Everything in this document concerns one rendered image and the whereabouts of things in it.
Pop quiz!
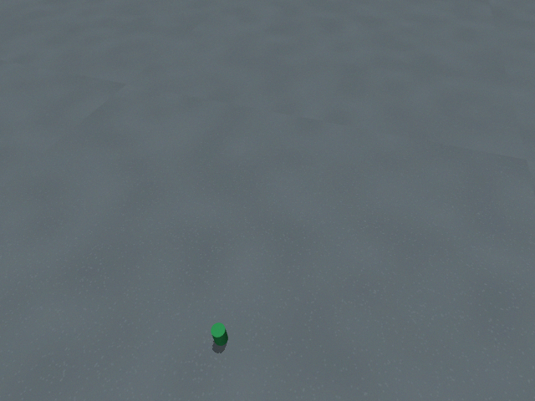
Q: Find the can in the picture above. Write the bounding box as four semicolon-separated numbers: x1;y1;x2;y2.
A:
211;322;228;346

